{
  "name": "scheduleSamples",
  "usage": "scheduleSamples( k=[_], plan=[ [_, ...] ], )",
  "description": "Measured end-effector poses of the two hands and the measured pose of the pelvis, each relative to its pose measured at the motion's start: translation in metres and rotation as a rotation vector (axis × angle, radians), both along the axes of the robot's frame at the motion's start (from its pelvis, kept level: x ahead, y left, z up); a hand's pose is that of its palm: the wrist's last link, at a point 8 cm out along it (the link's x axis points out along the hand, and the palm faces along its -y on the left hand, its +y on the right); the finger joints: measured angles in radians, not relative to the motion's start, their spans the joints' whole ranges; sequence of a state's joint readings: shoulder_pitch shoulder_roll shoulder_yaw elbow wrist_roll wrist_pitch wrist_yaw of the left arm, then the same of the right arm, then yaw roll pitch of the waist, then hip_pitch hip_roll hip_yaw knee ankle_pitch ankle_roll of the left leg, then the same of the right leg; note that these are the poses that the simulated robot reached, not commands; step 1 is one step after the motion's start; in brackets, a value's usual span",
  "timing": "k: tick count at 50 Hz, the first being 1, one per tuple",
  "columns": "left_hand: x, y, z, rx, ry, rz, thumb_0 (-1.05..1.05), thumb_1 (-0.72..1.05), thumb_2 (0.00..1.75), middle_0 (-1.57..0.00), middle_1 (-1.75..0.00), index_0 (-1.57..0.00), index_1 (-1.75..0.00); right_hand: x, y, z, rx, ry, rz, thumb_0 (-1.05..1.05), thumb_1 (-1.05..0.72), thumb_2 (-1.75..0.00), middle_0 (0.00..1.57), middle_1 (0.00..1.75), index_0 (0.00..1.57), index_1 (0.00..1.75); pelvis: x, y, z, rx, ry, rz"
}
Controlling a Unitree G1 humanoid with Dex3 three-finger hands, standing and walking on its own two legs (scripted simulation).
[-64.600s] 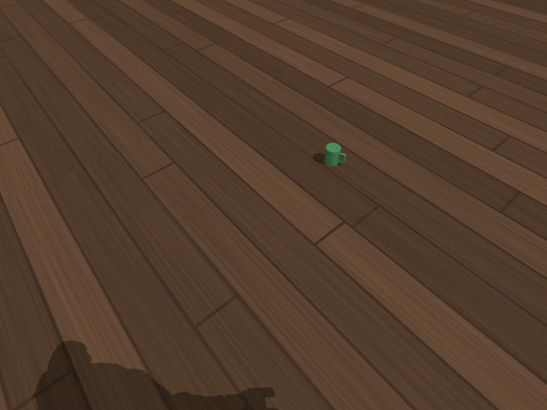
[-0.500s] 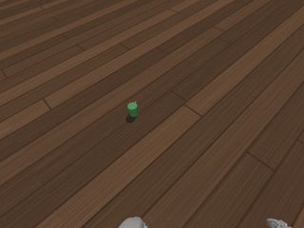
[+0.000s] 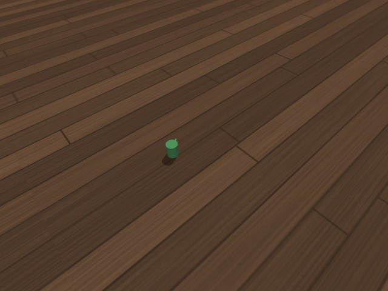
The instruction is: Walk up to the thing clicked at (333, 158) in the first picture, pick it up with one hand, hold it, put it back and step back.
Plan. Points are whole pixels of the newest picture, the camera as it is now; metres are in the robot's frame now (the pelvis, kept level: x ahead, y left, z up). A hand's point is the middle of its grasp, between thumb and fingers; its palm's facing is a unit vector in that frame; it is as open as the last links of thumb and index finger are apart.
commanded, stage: step back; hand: left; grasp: from above
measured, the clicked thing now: (173, 147) +1.10 +0.18 -0.71
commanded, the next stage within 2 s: stand in 0.48 s
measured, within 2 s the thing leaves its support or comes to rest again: neither
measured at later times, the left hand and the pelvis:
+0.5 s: hand out of the picture +0.11 +0.30 -0.15, palm faces +0.02 -0.93 -0.36, open 7.4 cm; pelvis +0.03 +0.04 +0.00, yaw +1 degrees
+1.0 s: hand out of the picture +0.10 +0.28 -0.14, palm faces -0.03 -0.94 -0.34, open 7.4 cm; pelvis +0.03 +0.03 +0.02, yaw +0 degrees
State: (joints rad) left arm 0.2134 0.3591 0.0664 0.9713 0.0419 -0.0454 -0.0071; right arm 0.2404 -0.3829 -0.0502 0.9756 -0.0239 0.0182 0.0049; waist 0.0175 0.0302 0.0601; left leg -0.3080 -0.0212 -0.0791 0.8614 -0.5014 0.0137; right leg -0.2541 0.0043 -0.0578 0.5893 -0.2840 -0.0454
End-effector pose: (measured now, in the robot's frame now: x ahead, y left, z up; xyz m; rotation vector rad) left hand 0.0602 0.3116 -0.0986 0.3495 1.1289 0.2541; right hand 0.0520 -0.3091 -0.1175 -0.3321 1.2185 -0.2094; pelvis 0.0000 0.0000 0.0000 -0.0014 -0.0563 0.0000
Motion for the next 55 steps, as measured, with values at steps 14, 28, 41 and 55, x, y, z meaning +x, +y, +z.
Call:
scheduleSamples(
  k=[14,28,41,55],
  plan=[
    [0.018,0.029,-0.015,-0.023,0.045,0.052,0.01,0.9,0.89,-0.21,-0.3,-0.21,-0.3,0.051,0.034,0.002,-0.017,-0.006,0.053,0.01,-0.91,-0.9,0.2,0.3,0.21,0.3,0.026,0.028,-0.004,0.02,0.001,0.022],
    [0.043,0.029,-0.013,-0.057,0.061,0.016,0.0,0.9,0.89,-0.21,-0.3,-0.21,-0.3,0.101,0.064,0.015,0.034,-0.098,0.071,0.01,-0.9,-0.9,0.2,0.3,0.21,0.3,0.037,0.037,0.008,-0.009,0.013,0.01],
    [0.044,0.019,-0.003,-0.062,0.079,-0.007,0.0,0.9,0.89,-0.21,-0.3,-0.21,-0.3,0.085,0.052,0.019,0.035,-0.067,0.035,0.01,-0.9,-0.9,0.2,0.3,0.21,0.3,0.035,0.033,0.017,0.001,0.004,0.008],
    [0.039,0.016,-0.003,-0.058,0.112,-0.015,0.0,0.9,0.89,-0.21,-0.3,-0.21,-0.3,0.044,0.041,0.015,0.027,0.036,-0.009,0.01,-0.91,-0.9,0.2,0.3,0.21,0.3,0.034,0.028,0.019,0.0,0.012,0.008]
  ],
)
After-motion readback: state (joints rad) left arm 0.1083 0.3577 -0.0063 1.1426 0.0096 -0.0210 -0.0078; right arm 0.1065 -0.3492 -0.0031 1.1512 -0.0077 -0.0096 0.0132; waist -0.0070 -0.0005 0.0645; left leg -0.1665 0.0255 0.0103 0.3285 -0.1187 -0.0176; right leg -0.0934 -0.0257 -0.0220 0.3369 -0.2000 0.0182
